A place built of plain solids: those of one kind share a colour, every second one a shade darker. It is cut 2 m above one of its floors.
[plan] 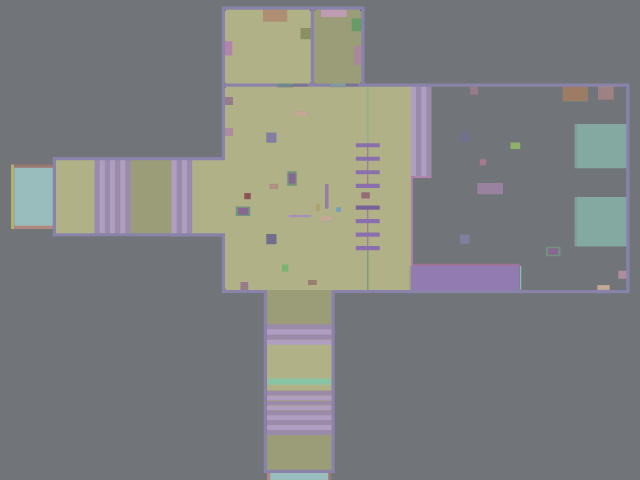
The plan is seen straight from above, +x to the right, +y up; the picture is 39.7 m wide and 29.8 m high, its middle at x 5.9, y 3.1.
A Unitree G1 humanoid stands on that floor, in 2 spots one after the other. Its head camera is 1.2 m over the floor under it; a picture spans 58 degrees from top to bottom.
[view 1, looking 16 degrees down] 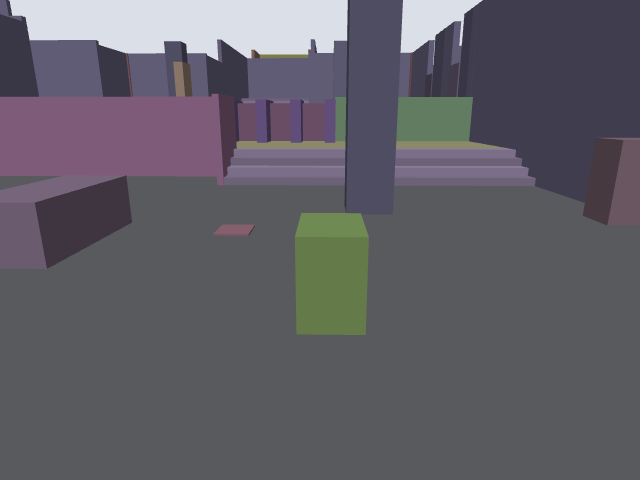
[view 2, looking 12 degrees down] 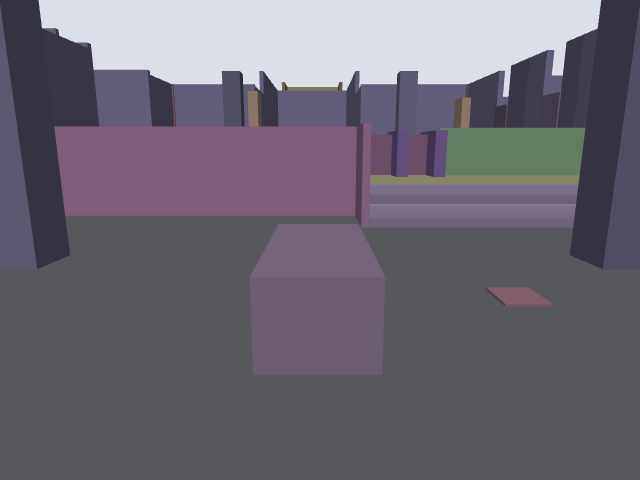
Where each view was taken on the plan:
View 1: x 20.55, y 8.93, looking -179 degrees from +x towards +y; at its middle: crate_stack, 2.32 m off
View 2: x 19.40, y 6.31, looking -180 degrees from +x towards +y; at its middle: planter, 3.13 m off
